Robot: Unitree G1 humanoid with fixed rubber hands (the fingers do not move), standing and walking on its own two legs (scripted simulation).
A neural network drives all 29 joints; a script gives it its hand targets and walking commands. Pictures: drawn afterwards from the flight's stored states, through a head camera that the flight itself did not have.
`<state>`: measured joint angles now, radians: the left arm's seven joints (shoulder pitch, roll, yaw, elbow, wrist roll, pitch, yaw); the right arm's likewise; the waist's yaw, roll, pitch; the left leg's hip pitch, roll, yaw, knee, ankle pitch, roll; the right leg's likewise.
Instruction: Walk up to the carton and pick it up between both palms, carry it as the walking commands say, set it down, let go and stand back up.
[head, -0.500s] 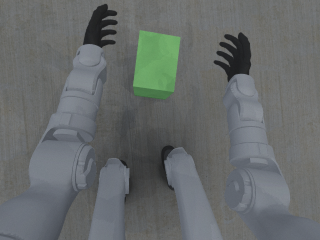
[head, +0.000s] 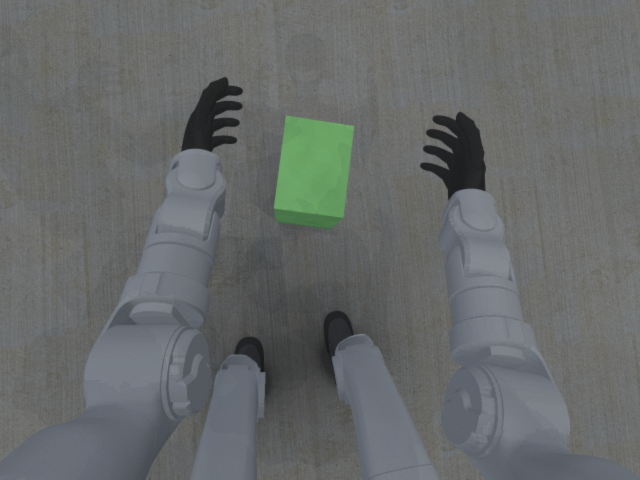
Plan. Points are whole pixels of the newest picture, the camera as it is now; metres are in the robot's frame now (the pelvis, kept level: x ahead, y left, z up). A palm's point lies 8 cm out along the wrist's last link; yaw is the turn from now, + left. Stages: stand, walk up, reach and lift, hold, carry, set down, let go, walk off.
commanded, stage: let go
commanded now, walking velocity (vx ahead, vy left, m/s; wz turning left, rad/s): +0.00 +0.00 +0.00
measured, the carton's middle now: (311, 179) +0.54 -0.08 -0.56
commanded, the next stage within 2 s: stand in 1.20 s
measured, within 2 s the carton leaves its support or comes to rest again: neither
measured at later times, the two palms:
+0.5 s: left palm (74, 319) +0.32 +0.18 -0.01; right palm (568, 336) +0.25 -0.24 +0.00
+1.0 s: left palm out of the picture +0.23 +0.25 +0.03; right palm (563, 353) +0.25 -0.22 +0.03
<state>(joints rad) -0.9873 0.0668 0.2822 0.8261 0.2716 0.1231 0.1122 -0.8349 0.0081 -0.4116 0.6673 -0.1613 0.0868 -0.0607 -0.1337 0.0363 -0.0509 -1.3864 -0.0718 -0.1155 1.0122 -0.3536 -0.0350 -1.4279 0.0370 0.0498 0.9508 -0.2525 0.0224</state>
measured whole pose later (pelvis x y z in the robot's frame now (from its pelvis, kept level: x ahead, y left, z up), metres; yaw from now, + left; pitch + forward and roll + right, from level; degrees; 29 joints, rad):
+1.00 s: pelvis +0.08 +0.01 +0.10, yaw +0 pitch -2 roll -1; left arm 0.26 0.22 0.03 0.43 -0.01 0.08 -0.05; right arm 0.20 -0.20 -0.04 0.43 -0.01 0.11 0.06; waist 0.00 0.01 0.09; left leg -0.08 -0.03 -0.10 0.44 -0.31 0.01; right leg -0.13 0.02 0.06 0.41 -0.24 0.02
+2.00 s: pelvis +0.09 -0.02 +0.10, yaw +0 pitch -1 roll +0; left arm 0.15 0.33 0.04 0.90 0.03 0.01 0.02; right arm 0.18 -0.36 -0.01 0.84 -0.03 0.00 -0.04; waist 0.01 0.04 0.02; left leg -0.09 0.00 -0.09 0.43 -0.32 -0.03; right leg -0.17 0.04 0.03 0.46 -0.27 -0.02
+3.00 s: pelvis +0.07 -0.01 +0.10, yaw -2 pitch -3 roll +0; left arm 0.11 0.38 0.01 1.04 0.01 0.00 0.01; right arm 0.16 -0.39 0.01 0.99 -0.02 -0.01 -0.02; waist 0.01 0.02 0.04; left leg -0.05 0.00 -0.06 0.34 -0.24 -0.02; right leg -0.14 0.03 0.06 0.37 -0.19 -0.01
